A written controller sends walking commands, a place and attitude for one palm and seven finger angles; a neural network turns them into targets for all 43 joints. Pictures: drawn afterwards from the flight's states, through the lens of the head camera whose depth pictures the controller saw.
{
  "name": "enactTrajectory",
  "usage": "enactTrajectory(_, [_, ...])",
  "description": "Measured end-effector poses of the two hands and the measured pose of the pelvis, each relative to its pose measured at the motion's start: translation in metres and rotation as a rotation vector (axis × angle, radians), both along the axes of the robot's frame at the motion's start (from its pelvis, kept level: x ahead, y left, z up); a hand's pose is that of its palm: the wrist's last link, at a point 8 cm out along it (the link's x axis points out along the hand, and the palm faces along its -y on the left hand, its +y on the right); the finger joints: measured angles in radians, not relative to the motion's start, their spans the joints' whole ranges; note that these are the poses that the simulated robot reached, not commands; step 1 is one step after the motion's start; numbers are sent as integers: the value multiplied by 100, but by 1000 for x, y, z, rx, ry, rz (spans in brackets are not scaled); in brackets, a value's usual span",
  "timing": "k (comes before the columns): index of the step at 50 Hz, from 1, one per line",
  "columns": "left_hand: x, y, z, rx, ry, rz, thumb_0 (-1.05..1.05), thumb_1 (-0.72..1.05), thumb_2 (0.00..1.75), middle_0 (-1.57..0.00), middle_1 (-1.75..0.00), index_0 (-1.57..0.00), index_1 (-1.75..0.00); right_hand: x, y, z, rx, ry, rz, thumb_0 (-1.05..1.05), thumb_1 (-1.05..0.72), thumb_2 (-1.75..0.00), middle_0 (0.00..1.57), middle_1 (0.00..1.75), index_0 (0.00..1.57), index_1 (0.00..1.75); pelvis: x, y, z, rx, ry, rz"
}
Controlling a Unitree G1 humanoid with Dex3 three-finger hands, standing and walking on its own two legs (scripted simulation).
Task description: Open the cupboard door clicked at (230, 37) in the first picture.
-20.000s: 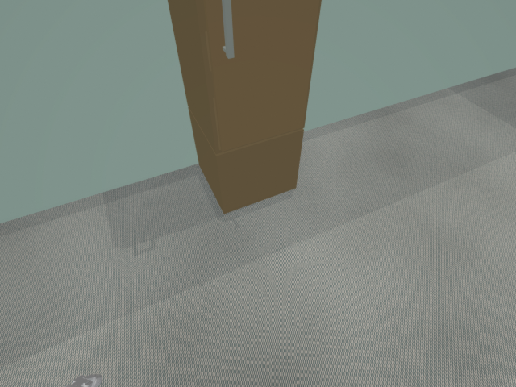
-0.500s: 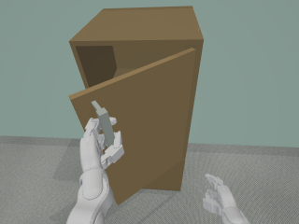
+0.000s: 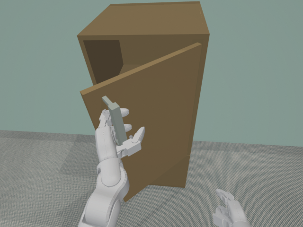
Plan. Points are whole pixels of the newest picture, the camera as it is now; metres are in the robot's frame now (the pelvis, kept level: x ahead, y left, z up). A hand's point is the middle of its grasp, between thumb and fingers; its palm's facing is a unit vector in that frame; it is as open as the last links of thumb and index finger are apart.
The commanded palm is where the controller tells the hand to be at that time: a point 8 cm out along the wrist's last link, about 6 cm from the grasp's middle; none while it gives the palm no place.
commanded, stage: open thumb and fingers to let go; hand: left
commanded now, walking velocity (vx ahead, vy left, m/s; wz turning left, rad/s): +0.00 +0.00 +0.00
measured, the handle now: (116, 127) +0.32 +0.12 +0.13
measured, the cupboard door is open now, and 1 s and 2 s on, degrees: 44 47 44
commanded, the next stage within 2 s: slide the hand sideways off the handle in 0.50 s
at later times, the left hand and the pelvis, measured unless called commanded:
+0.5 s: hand (129, 137) +0.28 +0.08 +0.14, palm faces +0.30 -0.95 -0.01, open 14.9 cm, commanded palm +0.23 +0.11 +0.13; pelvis -0.01 +0.02 +0.00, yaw +0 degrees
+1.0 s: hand (129, 151) +0.25 +0.08 +0.14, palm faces -0.10 -0.99 -0.01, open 16.1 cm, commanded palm +0.21 +0.14 +0.13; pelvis +0.00 +0.02 +0.00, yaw -1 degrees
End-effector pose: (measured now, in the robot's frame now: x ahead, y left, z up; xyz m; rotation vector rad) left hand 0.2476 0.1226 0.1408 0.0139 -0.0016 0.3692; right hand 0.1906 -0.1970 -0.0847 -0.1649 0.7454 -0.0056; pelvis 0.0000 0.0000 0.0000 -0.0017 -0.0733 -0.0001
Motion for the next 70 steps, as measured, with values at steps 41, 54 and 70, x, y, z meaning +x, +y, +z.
enactTrajectory(41, [-8,16,-3,56,-27,-485,-1,-50,30,-24,-39,-18,-41,-9,30,6,-3,-31,35,2,-91,-90,20,30,20,30,-9,24,-4,6,-17,13])
enactTrajectory(54, [-21,17,-6,6,-13,-457,-1,-50,30,-20,-33,-18,-34,-5,19,17,27,-82,0,2,-91,-90,20,30,20,30,1,15,-3,6,-5,-33])
enactTrajectory(70, [-53,53,-8,42,-3,-393,-1,-50,30,-20,-32,-17,-31,5,-5,18,-12,-154,-4,2,-91,-90,20,30,20,30,11,5,-5,-7,11,-13])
